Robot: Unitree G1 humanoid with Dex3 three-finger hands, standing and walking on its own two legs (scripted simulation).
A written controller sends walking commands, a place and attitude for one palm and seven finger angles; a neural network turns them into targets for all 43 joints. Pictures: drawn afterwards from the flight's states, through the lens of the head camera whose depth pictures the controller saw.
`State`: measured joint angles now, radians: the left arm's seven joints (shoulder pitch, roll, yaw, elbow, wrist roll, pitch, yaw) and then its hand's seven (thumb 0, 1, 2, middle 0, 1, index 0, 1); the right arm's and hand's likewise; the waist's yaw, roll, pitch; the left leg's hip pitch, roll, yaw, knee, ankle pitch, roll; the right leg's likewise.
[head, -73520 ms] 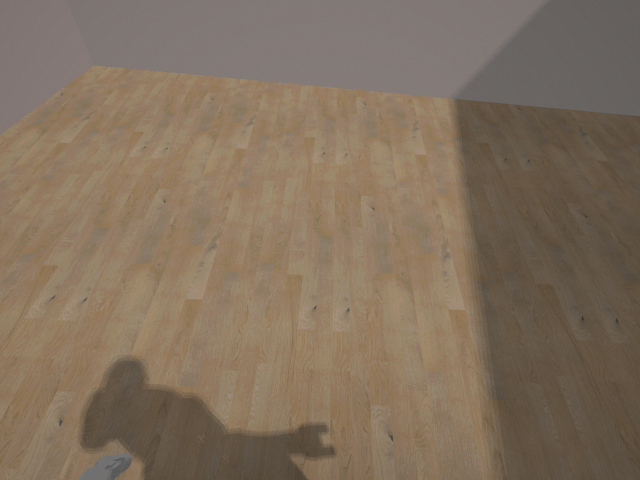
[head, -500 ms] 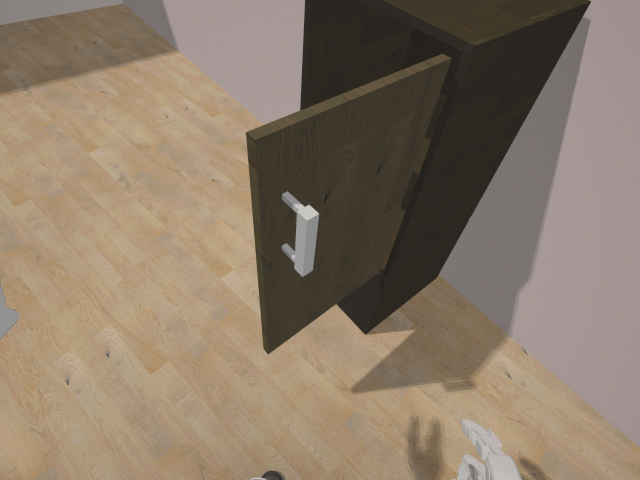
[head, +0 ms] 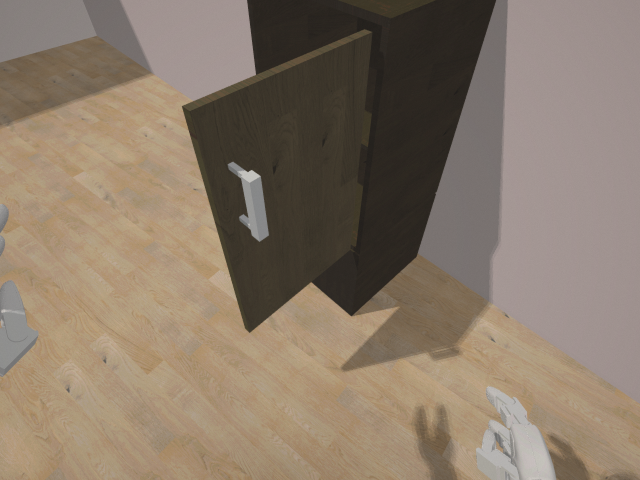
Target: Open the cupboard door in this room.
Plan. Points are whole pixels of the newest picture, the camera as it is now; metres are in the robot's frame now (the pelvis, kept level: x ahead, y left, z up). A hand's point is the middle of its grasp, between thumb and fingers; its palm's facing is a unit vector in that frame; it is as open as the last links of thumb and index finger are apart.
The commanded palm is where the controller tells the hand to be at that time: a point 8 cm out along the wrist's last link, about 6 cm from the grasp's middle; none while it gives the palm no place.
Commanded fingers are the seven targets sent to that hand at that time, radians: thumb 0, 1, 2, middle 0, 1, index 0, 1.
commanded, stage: stop stepping back and stand still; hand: left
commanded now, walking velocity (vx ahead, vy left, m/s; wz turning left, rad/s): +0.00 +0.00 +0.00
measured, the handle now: (247, 202) +0.52 +0.13 +0.04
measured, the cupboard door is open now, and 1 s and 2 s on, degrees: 91 91 91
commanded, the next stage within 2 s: let the arm hang, fingers relaxed in 0.96 s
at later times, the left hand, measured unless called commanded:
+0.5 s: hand out of the picture +0.15 +0.28 +0.17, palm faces +0.40 -0.76 -0.52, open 7.4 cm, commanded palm +0.09 +0.32 +0.18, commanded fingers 0.00 0.90 0.90 -0.20 -0.30 -0.20 -0.30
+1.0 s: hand out of the picture +0.12 +0.30 +0.17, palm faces +0.45 -0.74 -0.50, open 7.4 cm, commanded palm +0.06 +0.34 +0.18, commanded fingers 0.00 0.90 0.90 -0.20 -0.30 -0.20 -0.30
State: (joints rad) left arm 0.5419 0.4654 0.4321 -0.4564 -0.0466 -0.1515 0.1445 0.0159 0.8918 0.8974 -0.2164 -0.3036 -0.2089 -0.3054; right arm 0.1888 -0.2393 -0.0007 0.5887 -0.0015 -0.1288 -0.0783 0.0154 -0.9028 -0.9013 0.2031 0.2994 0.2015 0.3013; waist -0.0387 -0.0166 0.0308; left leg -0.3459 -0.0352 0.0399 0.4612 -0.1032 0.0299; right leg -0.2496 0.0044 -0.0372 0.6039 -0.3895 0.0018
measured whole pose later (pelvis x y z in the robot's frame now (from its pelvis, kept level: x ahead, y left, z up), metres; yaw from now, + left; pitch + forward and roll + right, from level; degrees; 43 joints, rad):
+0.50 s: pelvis -0.05 +0.02 +0.01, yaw +1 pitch -1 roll +0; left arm 0.57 0.43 0.41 -0.49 -0.02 -0.21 0.15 0.02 0.89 0.90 -0.22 -0.30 -0.21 -0.31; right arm 0.19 -0.19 0.02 0.61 -0.01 -0.15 -0.07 0.02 -0.90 -0.90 0.20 0.30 0.20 0.30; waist -0.01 -0.01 0.03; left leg -0.22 0.02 0.05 0.48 -0.24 0.00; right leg -0.27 -0.01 -0.06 0.48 -0.20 -0.02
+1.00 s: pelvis -0.06 +0.03 +0.01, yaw +3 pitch -1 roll -1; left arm 0.55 0.40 0.40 -0.44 0.00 -0.23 0.15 0.02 0.89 0.90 -0.22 -0.30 -0.21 -0.31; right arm 0.25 -0.21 0.01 0.65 -0.01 -0.16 -0.07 0.02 -0.90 -0.90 0.21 0.30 0.20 0.30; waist 0.00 0.01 0.02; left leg -0.23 0.00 0.02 0.45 -0.20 0.02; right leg -0.25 0.00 -0.03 0.40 -0.14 0.00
